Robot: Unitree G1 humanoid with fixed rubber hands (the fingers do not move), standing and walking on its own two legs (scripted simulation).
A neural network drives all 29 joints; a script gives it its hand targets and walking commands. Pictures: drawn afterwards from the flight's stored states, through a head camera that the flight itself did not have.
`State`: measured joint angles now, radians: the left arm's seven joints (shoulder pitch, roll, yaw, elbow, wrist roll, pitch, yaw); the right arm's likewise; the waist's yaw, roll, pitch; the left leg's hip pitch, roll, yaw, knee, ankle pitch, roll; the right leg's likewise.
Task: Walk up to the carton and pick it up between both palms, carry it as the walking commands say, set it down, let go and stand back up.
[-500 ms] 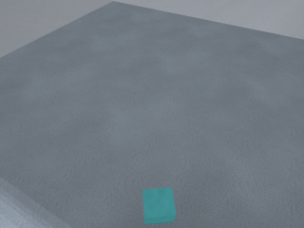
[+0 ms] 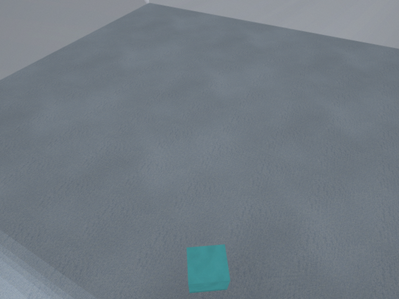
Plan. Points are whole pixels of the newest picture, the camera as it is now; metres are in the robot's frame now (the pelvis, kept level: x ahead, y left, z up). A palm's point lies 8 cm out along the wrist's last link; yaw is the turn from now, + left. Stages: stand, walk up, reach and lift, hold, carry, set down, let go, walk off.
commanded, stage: walk up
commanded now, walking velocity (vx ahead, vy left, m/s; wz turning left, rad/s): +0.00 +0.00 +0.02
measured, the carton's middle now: (207, 268) +0.37 -0.02 -0.70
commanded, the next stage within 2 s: none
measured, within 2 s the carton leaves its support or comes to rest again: neither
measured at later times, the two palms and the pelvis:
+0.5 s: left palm out of the picture -0.02 +0.21 -0.15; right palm out of the picture -0.01 -0.24 -0.14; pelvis -0.01 -0.01 +0.00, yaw +0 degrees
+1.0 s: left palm out of the picture -0.02 +0.20 -0.14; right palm out of the picture +0.00 -0.25 -0.14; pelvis -0.01 -0.02 +0.00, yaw +0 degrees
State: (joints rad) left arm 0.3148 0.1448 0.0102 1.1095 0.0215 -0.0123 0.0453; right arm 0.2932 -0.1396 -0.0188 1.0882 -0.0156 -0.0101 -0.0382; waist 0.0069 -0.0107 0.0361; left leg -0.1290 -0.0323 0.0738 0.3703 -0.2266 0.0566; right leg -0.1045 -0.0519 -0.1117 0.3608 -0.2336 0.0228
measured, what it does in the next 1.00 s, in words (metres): stands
